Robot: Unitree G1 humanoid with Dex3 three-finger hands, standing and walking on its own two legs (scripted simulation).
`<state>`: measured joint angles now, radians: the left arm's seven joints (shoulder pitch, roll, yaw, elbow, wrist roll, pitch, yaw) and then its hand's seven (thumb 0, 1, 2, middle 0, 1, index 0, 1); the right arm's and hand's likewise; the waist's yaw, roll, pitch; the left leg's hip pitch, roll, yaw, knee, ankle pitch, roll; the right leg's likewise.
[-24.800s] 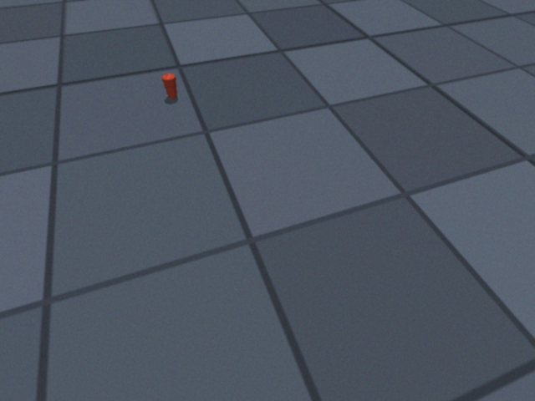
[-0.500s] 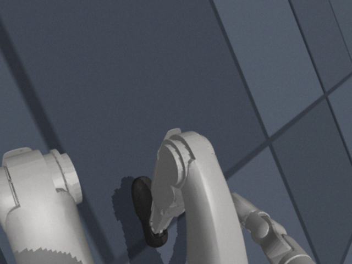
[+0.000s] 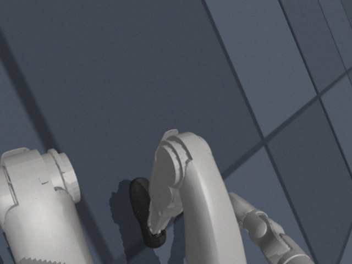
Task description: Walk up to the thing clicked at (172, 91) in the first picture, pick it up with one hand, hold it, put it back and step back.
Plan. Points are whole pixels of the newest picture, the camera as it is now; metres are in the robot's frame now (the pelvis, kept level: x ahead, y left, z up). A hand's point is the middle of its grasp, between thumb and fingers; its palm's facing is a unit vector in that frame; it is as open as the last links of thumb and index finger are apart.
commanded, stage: withdraw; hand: left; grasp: from the side
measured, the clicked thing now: out of the picture +0.40 +0.31 -0.21
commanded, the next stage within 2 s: rise in 0.36 s
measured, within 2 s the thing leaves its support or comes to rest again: rests again in 0.34 s
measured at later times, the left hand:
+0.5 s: hand out of the picture +0.38 +0.38 -0.08, palm faces +0.44 -0.90 -0.03, open 17.5 cm
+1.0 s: hand out of the picture +0.25 +0.37 +0.06, palm faces +0.34 -0.80 -0.49, open 17.4 cm
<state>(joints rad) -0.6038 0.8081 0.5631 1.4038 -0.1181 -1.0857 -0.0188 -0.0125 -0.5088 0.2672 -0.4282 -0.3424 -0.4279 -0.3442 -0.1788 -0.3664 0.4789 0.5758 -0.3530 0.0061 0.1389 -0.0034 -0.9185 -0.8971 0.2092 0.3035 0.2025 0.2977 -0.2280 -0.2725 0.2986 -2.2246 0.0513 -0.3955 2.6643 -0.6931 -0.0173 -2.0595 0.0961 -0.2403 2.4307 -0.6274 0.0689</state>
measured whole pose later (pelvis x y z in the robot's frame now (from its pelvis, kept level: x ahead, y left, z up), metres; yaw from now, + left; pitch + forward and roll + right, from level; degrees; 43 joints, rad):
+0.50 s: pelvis +0.00 +0.00 +0.02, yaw +2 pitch +18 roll -15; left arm -0.52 0.75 0.55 1.06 -0.20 -0.82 -0.20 -0.01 -0.57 0.06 -0.05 -0.03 -0.06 -0.02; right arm -0.06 -0.34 0.33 0.61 -0.22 0.03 0.11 0.00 -0.89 -0.89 0.21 0.30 0.20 0.30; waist -0.15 -0.16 0.13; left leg -2.26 0.05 -0.31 2.58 -0.68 0.00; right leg -2.09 0.06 -0.20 2.39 -0.66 0.05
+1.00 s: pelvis +0.01 -0.02 +0.15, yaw +11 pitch +33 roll -5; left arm -0.15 0.53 0.36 0.49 0.03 -0.11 0.00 -0.01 -0.52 0.07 -0.06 -0.05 -0.06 -0.06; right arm 0.06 -0.26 0.00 0.58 0.02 0.13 0.02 0.00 -0.91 -0.90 0.21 0.30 0.20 0.30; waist -0.02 0.00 -0.12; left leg -2.04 0.07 -0.10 2.09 -0.63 -0.01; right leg -1.96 0.00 -0.05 2.05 -0.66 0.02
